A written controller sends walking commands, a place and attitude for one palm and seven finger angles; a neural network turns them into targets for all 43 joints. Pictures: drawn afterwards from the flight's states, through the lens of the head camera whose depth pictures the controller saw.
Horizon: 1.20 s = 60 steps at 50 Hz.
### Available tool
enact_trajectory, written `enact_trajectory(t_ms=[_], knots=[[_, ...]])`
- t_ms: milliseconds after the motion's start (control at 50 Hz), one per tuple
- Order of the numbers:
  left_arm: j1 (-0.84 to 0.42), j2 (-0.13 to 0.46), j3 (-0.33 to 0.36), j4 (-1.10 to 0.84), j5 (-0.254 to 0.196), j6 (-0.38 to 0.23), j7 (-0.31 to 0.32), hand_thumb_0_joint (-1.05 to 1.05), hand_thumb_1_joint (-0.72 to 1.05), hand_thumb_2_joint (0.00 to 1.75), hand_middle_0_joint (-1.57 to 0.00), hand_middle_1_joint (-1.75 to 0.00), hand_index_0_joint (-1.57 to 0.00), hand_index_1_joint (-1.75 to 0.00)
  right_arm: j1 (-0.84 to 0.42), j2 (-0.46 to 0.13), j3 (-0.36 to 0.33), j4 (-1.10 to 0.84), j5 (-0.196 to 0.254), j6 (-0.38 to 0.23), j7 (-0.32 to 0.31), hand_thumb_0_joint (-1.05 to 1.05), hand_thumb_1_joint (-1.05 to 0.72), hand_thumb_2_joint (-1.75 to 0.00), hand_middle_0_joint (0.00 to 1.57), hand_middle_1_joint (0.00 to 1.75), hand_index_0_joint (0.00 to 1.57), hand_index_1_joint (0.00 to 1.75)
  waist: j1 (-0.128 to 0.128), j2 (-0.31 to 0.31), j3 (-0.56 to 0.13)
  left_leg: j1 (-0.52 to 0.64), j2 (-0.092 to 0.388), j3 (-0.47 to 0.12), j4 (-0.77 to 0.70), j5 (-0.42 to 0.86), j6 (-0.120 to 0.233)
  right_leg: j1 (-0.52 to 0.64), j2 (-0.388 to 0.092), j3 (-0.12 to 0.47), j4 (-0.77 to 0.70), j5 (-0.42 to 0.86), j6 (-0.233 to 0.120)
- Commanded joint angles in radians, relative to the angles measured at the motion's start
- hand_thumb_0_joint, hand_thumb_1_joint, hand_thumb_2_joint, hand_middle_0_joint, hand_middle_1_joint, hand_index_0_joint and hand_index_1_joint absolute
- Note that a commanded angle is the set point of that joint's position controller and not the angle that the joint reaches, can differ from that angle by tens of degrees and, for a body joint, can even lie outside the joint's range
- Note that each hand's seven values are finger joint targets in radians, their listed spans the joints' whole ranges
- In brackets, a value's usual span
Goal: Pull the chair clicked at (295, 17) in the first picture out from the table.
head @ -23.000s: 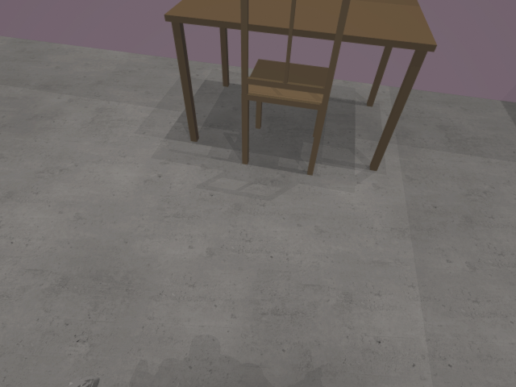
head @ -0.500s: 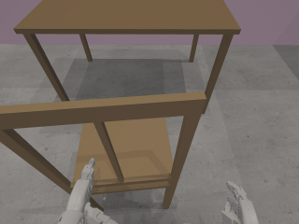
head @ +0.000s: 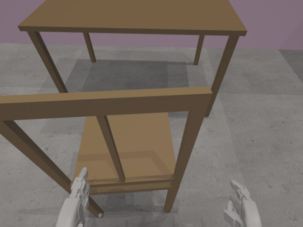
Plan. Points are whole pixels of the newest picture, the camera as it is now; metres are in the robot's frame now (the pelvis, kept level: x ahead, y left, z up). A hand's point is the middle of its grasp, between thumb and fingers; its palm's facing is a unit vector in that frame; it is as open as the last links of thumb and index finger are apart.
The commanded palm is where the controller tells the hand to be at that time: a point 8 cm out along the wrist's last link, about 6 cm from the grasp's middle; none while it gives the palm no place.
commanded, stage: draw the hand back to the body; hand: left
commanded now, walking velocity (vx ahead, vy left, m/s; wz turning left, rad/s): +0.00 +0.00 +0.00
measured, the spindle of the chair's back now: (114, 155) +0.31 +0.12 +0.01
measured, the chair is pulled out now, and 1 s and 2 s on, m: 0.62 0.61 0.61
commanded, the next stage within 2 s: step back with the hand held close in 1.48 s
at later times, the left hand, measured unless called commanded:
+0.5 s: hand (58, 194) +0.18 +0.19 +0.11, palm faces +0.14 -0.95 -0.27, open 16.9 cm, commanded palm +0.13 +0.24 +0.13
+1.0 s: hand (8, 174) +0.19 +0.25 +0.17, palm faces +0.41 -0.79 -0.45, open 10.2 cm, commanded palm +0.16 +0.29 +0.22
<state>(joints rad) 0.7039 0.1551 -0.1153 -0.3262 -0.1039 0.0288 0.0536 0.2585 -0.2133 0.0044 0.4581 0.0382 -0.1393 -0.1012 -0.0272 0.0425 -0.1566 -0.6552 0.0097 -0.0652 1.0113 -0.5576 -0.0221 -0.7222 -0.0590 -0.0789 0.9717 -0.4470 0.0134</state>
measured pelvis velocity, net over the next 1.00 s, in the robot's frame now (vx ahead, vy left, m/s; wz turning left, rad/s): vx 0.03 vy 0.00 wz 0.00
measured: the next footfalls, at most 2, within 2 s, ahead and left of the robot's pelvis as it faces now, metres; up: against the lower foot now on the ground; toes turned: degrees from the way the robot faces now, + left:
none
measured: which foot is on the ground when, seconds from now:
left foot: down 0.00-1.00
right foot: down 0.00-1.00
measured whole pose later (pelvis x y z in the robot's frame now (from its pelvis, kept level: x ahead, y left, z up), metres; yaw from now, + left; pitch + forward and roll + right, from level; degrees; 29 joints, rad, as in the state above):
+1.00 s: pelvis +0.03 +0.00 +0.06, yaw +0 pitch -3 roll -1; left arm 0.59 0.35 0.23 -0.43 -0.06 0.06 0.17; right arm 0.19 -0.21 0.04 0.62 0.02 -0.18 -0.10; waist 0.08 0.09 0.01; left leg -0.08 0.02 -0.05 0.50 -0.37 -0.02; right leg -0.16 -0.04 -0.09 0.51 -0.29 0.02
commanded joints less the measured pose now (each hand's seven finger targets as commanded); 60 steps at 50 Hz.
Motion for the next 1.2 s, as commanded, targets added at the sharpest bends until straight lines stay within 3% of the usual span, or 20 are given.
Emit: enact_trajectory(t_ms=[0,80,140,220,360,380,400,420,440,500,680,720,780,880,980,1020,1060,1080,1160,1180], knots=[[0.013,0.071,0.115,-0.272,-0.046,-0.298,-0.027,0.0,-0.55,0.2,0.0,0.0,0.0,0.0,-0.079,-0.093,-0.064,-0.113,0.006,-0.085,0.012,0.0,-0.9,-0.9,0.2,0.3,0.2,0.3,0.017,0.001,-0.096,-0.015,-0.027,0.031,-0.104,0.324,0.016,0.099,0.031,-0.017,-0.085,0.206,-0.03],[0.004,0.087,0.127,-0.191,-0.047,-0.469,-0.11,0.0,-0.55,0.2,0.0,0.0,0.0,0.0,-0.122,-0.092,-0.081,-0.083,0.01,-0.085,0.045,0.0,-0.9,-0.9,0.2,0.3,0.2,0.3,0.011,-0.028,-0.071,-0.105,-0.017,0.032,-0.05,0.255,0.016,0.044,0.029,0.007,-0.047,0.139,-0.03],[0.045,0.108,0.159,-0.219,-0.08,-0.42,-0.161,0.0,-0.55,0.2,0.0,0.0,0.0,0.0,-0.14,-0.099,-0.077,-0.133,0.026,-0.06,0.043,0.0,-0.9,-0.9,0.2,0.3,0.2,0.3,0.023,-0.01,-0.115,-0.069,-0.019,0.041,-0.097,0.198,0.023,0.113,0.023,0.018,-0.094,0.076,-0.024],[0.01,0.166,0.267,-0.299,-0.137,-0.33,-0.156,0.0,-0.55,0.2,0.0,0.0,0.0,0.0,-0.148,-0.092,-0.067,-0.139,0.038,-0.041,0.009,0.0,-0.9,-0.9,0.2,0.3,0.2,0.3,0.024,-0.041,-0.119,-0.035,-0.017,0.035,-0.129,0.204,0.031,0.182,0.021,0.023,-0.149,0.071,-0.016],[-0.003,0.172,0.31,-0.28,-0.177,-0.31,-0.18,0.0,-0.41,0.27,-0.02,-0.03,-0.02,-0.03,-0.133,-0.094,-0.059,-0.086,0.041,-0.083,-0.005,0.0,-0.9,-0.9,0.2,0.3,0.2,0.3,0.013,-0.038,-0.075,0.051,-0.01,0.024,-0.184,0.29,0.028,0.237,0.022,0.004,-0.202,0.197,-0.011],[-0.001,0.178,0.315,-0.263,-0.174,-0.298,-0.189,0.0,-0.37,0.29,-0.02,-0.04,-0.02,-0.04,-0.143,-0.097,-0.059,-0.082,0.044,-0.09,-0.007,0.0,-0.9,-0.9,0.2,0.3,0.2,0.3,0.013,-0.034,-0.064,0.066,-0.008,0.023,-0.194,0.296,0.03,0.247,0.022,0.003,-0.213,0.205,-0.014],[0.058,0.351,0.381,-0.281,-0.01,-0.199,-0.043,0.0,-0.33,0.31,-0.03,-0.05,-0.03,-0.05,-0.124,-0.087,-0.061,-0.111,0.023,-0.052,-0.026,0.0,-0.9,-0.9,0.2,0.3,0.2,0.3,0.093,0.024,-0.111,0.12,0.019,0.033,-0.269,0.323,0.014,0.356,-0.007,0.049,-0.246,0.224,-0.041],[0.063,0.25,0.317,-0.35,0.002,-0.154,0.01,0.0,-0.3,0.32,-0.04,-0.05,-0.04,-0.05,-0.122,-0.073,-0.048,-0.134,0.018,-0.042,-0.029,0.0,-0.9,-0.9,0.2,0.3,0.2,0.3,0.058,0.036,-0.054,0.139,0.014,0.036,-0.294,0.328,0.011,0.364,-0.012,0.028,-0.265,0.248,-0.036],[0.067,0.226,0.302,-0.319,0.018,-0.119,0.045,0.0,-0.26,0.34,-0.04,-0.06,-0.04,-0.06,-0.126,-0.068,-0.044,-0.117,0.016,-0.03,-0.031,0.0,-0.9,-0.9,0.2,0.3,0.2,0.3,0.056,0.035,-0.01,0.157,0.019,0.037,-0.31,0.344,0.011,0.372,-0.011,0.016,-0.276,0.262,-0.037],[0.011,0.252,0.319,-0.34,0.035,-0.075,0.097,0.0,-0.15,0.39,-0.05,-0.08,-0.05,-0.08,-0.142,-0.079,-0.035,-0.103,0.008,-0.01,-0.041,0.0,-0.9,-0.9,0.2,0.3,0.2,0.3,0.051,0.006,0.021,0.227,0.02,0.038,-0.358,0.37,0.014,0.43,-0.008,0.014,-0.332,0.298,-0.033],[-0.126,0.287,0.37,-0.32,0.055,-0.068,0.136,0.0,0.17,0.55,-0.1,-0.15,-0.1,-0.15,-0.172,-0.096,-0.019,-0.047,-0.003,-0.039,-0.031,0.0,-0.9,-0.9,0.2,0.3,0.2,0.3,0.062,0.046,0.11,0.386,0.023,0.02,-0.52,0.444,0.012,0.54,0.002,0.004,-0.456,0.335,-0.039],[-0.157,0.312,0.397,-0.359,0.053,-0.078,0.137,0.0,0.25,0.58,-0.11,-0.16,-0.11,-0.16,-0.171,-0.1,-0.021,-0.046,-0.008,-0.047,-0.026,0.0,-0.9,-0.9,0.2,0.3,0.2,0.3,0.064,0.021,0.087,0.425,0.026,0.026,-0.54,0.472,0.014,0.567,0.004,0.006,-0.467,0.367,-0.036],[-0.229,0.366,0.458,-0.397,0.055,-0.083,0.146,0.0,0.36,0.64,-0.13,-0.19,-0.13,-0.19,-0.185,-0.1,-0.014,-0.029,-0.011,-0.065,-0.021,0.0,-0.9,-0.9,0.2,0.3,0.2,0.3,0.069,0.085,0.089,0.451,0.023,0.03,-0.561,0.498,0.009,0.602,0.005,0.015,-0.49,0.393,-0.042],[-0.297,0.395,0.51,-0.436,0.053,-0.087,0.155,0.0,0.54,0.73,-0.15,-0.22,-0.15,-0.22,-0.193,-0.102,-0.008,-0.004,-0.014,-0.097,-0.009,0.0,-0.9,-0.9,0.2,0.3,0.2,0.3,0.073,0.113,0.078,0.503,0.025,0.029,-0.581,0.561,0.006,0.639,0.008,0.02,-0.507,0.436,-0.043],[-0.336,0.391,0.54,-0.403,0.05,-0.089,0.153,0.0,0.72,0.81,-0.18,-0.26,-0.18,-0.26,-0.202,-0.105,-0.012,0.016,-0.015,-0.111,0.002,0.0,-0.9,-0.9,0.2,0.3,0.2,0.3,0.076,0.09,0.096,0.522,0.029,0.032,-0.599,0.575,0.007,0.645,0.008,0.02,-0.521,0.444,-0.039],[-0.358,0.404,0.561,-0.38,0.045,-0.098,0.152,0.0,0.79,0.85,-0.19,-0.28,-0.19,-0.28,-0.195,-0.112,-0.018,0.022,-0.018,-0.109,0.001,0.0,-0.9,-0.9,0.2,0.3,0.2,0.3,0.074,0.029,0.097,0.533,0.034,0.036,-0.606,0.563,0.013,0.645,0.007,0.016,-0.524,0.448,-0.032],[-0.374,0.42,0.591,-0.366,0.045,-0.108,0.15,0.0,0.86,0.88,-0.19,-0.29,-0.19,-0.29,-0.198,-0.111,-0.021,0.027,-0.019,-0.11,0.004,0.0,-0.9,-0.9,0.2,0.3,0.2,0.3,0.081,0.029,0.078,0.54,0.034,0.043,-0.606,0.574,0.018,0.661,0.002,0.018,-0.524,0.468,-0.029],[-0.388,0.425,0.599,-0.359,0.044,-0.107,0.146,0.0,0.9,0.9,-0.2,-0.3,-0.2,-0.3,-0.212,-0.111,-0.018,0.033,-0.017,-0.109,0.007,0.0,-0.9,-0.9,0.2,0.3,0.2,0.3,0.081,0.073,0.098,0.53,0.028,0.044,-0.607,0.561,0.015,0.66,0.004,0.027,-0.534,0.46,-0.034],[-0.289,0.331,0.549,-0.23,0.035,-0.112,0.126,0.0,0.9,0.9,-0.2,-0.3,-0.2,-0.3,-0.211,-0.109,-0.033,0.033,-0.015,-0.081,0.018,0.0,-0.9,-0.9,0.2,0.3,0.2,0.3,0.082,-0.034,0.138,0.515,0.037,0.055,-0.62,0.546,0.022,0.646,0.005,0.015,-0.539,0.453,-0.024],[-0.267,0.316,0.541,-0.201,0.034,-0.108,0.119,0.0,0.9,0.9,-0.2,-0.3,-0.2,-0.3,-0.224,-0.108,-0.034,0.035,-0.011,-0.072,0.022,0.0,-0.9,-0.9,0.2,0.3,0.2,0.3,0.082,-0.003,0.167,0.494,0.035,0.057,-0.623,0.532,0.02,0.639,0.007,0.022,-0.548,0.441,-0.028]])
